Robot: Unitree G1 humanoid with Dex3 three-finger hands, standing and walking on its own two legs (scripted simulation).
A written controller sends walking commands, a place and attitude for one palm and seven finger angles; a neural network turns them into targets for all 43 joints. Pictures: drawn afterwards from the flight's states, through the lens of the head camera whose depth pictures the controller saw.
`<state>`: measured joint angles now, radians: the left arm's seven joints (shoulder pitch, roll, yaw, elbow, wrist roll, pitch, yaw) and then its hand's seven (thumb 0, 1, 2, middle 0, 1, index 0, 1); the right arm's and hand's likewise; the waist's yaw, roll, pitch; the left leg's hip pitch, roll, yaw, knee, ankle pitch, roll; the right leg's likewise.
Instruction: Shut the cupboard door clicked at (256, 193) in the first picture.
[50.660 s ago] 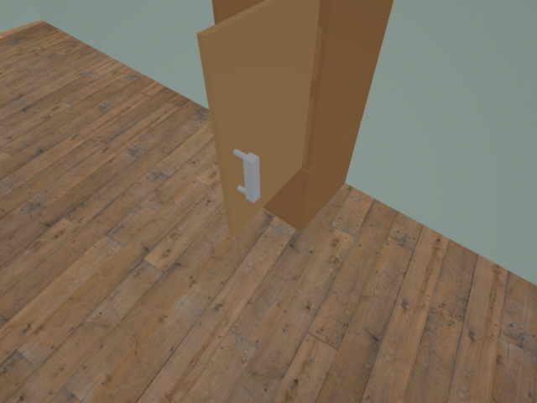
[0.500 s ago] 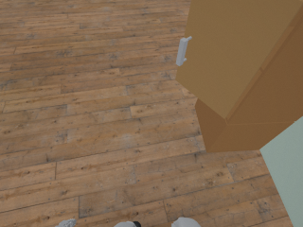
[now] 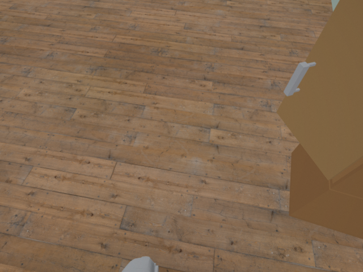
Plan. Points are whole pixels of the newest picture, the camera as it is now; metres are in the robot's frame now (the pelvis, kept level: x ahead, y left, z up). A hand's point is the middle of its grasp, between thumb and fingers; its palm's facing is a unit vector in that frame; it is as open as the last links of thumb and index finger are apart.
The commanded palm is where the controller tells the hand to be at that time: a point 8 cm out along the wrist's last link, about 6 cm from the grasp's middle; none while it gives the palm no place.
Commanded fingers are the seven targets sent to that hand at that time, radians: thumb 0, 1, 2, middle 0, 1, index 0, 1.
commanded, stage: walk to a spot facing it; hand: left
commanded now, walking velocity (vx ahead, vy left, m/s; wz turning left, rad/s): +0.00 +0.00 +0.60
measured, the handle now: (300, 78) +0.79 -0.43 -0.09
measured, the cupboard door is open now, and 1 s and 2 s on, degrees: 36 36 36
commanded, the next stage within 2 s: turn to face it in 1.18 s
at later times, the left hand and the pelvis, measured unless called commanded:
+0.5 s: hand out of the picture +0.08 +0.23 -0.15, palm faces +0.27 -0.92 -0.29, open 7.4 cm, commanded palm none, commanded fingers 0.00 0.90 0.90 -0.20 -0.30 -0.20 -0.30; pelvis +0.05 +0.00 +0.00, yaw +17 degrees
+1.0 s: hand out of the picture +0.05 +0.28 -0.19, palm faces +0.60 -0.78 -0.20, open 7.4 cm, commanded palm none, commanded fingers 0.00 0.90 0.90 -0.20 -0.30 -0.20 -0.30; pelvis +0.18 +0.12 -0.01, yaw +35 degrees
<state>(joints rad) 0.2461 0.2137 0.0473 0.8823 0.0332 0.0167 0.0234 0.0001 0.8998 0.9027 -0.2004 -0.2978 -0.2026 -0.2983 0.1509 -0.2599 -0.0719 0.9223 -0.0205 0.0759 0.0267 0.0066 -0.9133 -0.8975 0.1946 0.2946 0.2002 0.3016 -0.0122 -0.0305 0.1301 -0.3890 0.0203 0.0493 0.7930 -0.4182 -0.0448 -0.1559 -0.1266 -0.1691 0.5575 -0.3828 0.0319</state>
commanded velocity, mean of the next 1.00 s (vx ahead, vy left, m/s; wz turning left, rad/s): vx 0.28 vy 0.00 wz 0.53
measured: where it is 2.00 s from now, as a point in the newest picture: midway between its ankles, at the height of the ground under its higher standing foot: (132, 218)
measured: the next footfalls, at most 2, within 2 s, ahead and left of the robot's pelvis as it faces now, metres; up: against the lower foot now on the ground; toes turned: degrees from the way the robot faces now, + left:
left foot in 0.06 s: +0.05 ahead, +0.13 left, +0.00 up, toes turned +6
right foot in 0.46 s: +0.14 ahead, -0.11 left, +0.00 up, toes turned +13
